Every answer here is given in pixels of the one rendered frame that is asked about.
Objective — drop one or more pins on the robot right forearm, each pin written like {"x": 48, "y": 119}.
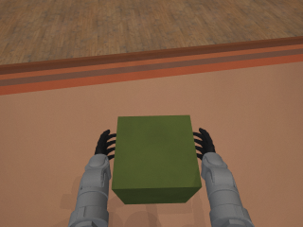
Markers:
{"x": 226, "y": 209}

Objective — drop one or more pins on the right robot hand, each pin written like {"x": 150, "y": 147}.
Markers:
{"x": 206, "y": 143}

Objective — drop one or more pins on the left robot hand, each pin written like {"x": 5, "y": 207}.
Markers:
{"x": 102, "y": 146}

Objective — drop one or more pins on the robot left forearm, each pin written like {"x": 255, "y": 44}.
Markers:
{"x": 93, "y": 194}

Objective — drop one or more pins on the carton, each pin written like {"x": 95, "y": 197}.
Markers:
{"x": 155, "y": 160}

